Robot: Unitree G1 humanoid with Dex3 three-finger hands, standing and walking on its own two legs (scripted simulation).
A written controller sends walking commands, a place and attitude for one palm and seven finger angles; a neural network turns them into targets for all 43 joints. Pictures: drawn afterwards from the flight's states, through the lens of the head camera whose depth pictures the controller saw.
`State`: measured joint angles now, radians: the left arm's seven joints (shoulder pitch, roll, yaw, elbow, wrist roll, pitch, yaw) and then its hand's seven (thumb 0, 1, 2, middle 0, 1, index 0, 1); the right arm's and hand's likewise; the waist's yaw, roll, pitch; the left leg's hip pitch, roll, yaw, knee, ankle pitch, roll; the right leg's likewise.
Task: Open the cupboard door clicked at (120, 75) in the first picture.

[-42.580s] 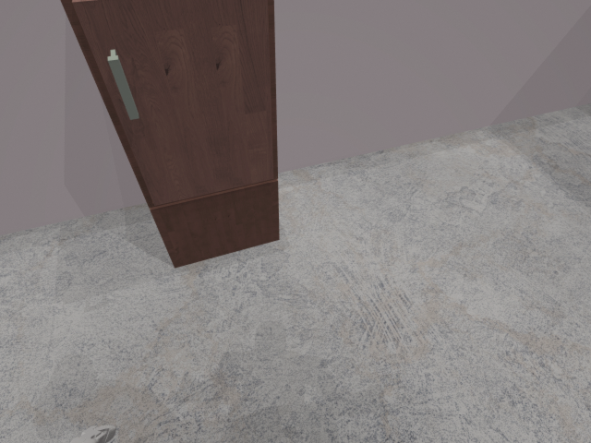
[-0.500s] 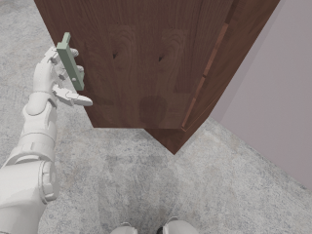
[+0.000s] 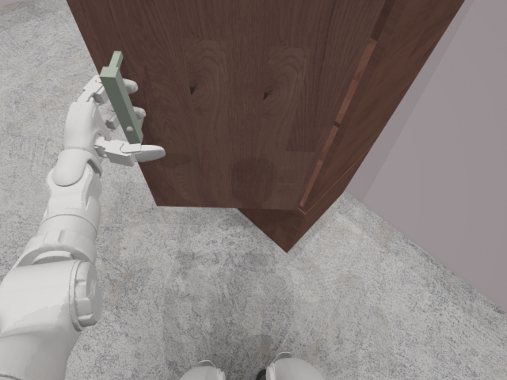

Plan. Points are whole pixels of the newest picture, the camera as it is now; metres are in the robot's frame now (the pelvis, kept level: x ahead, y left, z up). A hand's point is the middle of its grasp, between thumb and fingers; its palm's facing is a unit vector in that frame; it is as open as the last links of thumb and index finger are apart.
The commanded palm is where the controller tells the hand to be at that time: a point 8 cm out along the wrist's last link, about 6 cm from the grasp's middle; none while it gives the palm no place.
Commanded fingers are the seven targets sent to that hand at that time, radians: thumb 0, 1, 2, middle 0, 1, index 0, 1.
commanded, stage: close the thumb around the handle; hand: left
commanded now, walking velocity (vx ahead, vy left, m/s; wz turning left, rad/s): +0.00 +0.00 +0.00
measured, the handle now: (127, 101) +0.54 +0.18 +0.09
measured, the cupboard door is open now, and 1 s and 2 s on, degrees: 44 56 88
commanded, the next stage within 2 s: pull the door open along its arc in 0.46 s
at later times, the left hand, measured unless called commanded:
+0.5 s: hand (134, 130) +0.48 +0.17 +0.09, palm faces -0.03 -1.00 +0.00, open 5.9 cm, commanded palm +0.45 +0.22 +0.09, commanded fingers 0.00 0.90 0.90 -0.40 -1.35 -0.40 -1.35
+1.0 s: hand (138, 172) +0.40 +0.15 +0.09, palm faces -0.03 -1.00 +0.03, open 6.1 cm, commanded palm +0.35 +0.20 +0.09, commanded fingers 0.00 0.90 0.90 -0.40 -1.35 -0.40 -1.35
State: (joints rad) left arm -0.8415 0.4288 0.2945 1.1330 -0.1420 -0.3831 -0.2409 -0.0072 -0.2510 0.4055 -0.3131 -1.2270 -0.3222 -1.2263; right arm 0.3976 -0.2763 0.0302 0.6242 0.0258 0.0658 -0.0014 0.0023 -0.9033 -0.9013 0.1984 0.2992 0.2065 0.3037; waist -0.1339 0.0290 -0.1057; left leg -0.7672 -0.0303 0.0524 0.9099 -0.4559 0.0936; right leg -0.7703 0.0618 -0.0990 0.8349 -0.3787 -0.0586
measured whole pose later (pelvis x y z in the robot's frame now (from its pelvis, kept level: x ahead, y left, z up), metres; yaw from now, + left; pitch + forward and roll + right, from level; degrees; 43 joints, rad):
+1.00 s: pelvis +0.01 +0.00 +0.01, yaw -2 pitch +14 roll -2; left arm -0.37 0.25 0.20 0.59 -0.22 -0.30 -0.16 0.01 0.71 0.77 -0.33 -1.33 -0.32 -1.31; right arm 0.37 -0.26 0.01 0.56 0.05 0.06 0.02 0.01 -0.90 -0.90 0.20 0.30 0.21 0.30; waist -0.06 0.03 -0.13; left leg -0.62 -0.03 0.09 0.82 -0.44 0.09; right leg -0.65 0.07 -0.06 0.78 -0.37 -0.06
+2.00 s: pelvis -0.01 -0.08 +0.01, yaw +4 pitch +6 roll +2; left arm 0.27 -0.06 -0.22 -0.07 0.02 -0.14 0.48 0.01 0.42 0.69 -0.35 -1.30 -0.37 -1.30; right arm 0.18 -0.19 0.03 0.53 -0.03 0.03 0.00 0.01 -0.90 -0.90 0.20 0.30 0.20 0.30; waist 0.00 0.03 -0.11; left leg -0.50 -0.03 -0.01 0.80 -0.41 0.00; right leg -0.52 0.06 -0.15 0.80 -0.40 -0.14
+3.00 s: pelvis -0.01 -0.04 +0.01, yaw +2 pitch +6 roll +1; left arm 0.35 0.09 -0.20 -0.13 -0.12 -0.23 -0.03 -0.01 -0.51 0.30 -0.17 -0.33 -0.17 -0.34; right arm 0.24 -0.24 0.04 0.45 0.03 -0.07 -0.01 0.01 -0.90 -0.90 0.20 0.30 0.20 0.30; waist 0.00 0.05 -0.08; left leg -0.52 -0.06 0.03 0.84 -0.43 0.05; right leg -0.55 0.05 -0.10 0.84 -0.40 -0.10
